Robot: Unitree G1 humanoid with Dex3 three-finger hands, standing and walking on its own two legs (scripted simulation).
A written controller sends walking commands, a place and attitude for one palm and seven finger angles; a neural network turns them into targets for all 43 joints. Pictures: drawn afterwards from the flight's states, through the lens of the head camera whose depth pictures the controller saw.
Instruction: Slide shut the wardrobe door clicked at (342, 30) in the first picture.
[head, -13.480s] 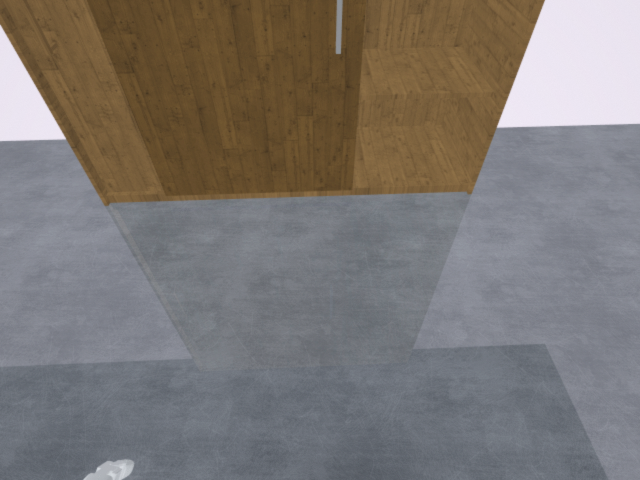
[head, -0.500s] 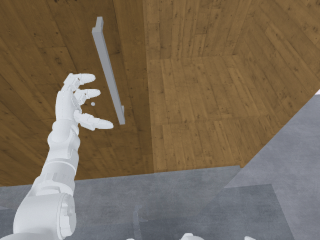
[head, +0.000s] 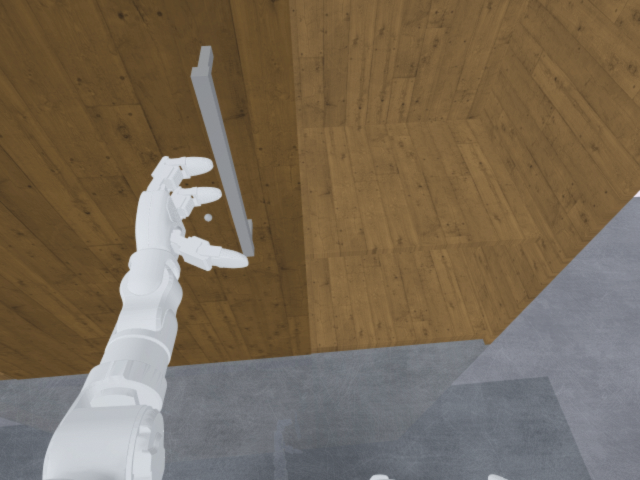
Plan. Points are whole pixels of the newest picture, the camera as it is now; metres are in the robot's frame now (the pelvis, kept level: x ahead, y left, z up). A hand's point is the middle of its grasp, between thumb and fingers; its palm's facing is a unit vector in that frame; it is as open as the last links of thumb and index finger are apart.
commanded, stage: feel for the door with the fingertips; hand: left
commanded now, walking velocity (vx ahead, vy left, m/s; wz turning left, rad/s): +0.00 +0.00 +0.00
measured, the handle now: (231, 173) +0.48 +0.11 +0.11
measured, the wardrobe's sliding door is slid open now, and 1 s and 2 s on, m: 0.56 0.56 0.56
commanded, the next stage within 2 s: slide the fingers in behind the handle in 0.52 s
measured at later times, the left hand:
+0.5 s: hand (207, 210) +0.43 +0.14 +0.09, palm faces +0.09 -1.00 -0.02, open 14.0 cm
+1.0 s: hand (208, 218) +0.42 +0.14 +0.08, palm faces +0.07 -1.00 +0.01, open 13.9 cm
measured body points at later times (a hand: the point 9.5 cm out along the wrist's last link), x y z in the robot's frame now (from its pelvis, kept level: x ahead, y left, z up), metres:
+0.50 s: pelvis -0.01 -0.01 +0.00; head +0.05 -0.02 +0.45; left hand +0.42 +0.20 +0.09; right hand +0.07 -0.26 -0.12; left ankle -0.01 +0.10 -0.71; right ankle +0.01 -0.10 -0.71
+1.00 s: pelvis -0.02 +0.00 +0.00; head +0.04 +0.00 +0.44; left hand +0.41 +0.20 +0.08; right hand +0.03 -0.25 -0.13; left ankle -0.01 +0.10 -0.71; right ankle +0.01 -0.10 -0.71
